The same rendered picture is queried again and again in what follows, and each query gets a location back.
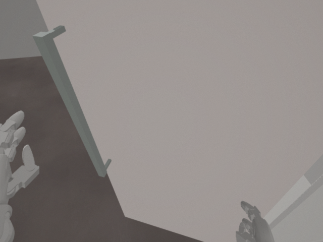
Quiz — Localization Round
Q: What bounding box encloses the robot right hand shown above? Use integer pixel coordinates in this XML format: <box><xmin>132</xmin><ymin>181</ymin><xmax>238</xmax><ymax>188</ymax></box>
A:
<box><xmin>236</xmin><ymin>201</ymin><xmax>275</xmax><ymax>242</ymax></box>

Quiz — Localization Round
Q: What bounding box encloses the fridge door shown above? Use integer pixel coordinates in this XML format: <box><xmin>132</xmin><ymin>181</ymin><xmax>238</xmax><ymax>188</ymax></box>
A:
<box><xmin>36</xmin><ymin>0</ymin><xmax>323</xmax><ymax>242</ymax></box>

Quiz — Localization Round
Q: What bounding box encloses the robot left forearm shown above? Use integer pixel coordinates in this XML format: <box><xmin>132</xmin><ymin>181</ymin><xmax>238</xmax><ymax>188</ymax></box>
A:
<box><xmin>0</xmin><ymin>203</ymin><xmax>15</xmax><ymax>242</ymax></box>

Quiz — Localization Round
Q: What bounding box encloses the robot left hand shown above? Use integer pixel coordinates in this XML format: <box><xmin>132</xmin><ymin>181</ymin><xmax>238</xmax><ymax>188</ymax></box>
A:
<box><xmin>0</xmin><ymin>111</ymin><xmax>39</xmax><ymax>204</ymax></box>

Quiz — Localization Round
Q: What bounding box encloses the handle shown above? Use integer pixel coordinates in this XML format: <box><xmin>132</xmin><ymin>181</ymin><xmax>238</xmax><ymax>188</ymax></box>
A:
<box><xmin>33</xmin><ymin>25</ymin><xmax>112</xmax><ymax>177</ymax></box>

